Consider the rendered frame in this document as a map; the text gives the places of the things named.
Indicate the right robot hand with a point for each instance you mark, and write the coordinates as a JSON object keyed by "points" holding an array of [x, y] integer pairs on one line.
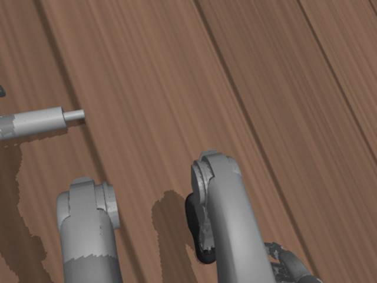
{"points": [[290, 269]]}

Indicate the bottle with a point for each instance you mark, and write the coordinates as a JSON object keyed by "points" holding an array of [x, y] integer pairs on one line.
{"points": [[38, 121]]}

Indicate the right robot foot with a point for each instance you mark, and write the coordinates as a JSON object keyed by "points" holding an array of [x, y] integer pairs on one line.
{"points": [[204, 256]]}

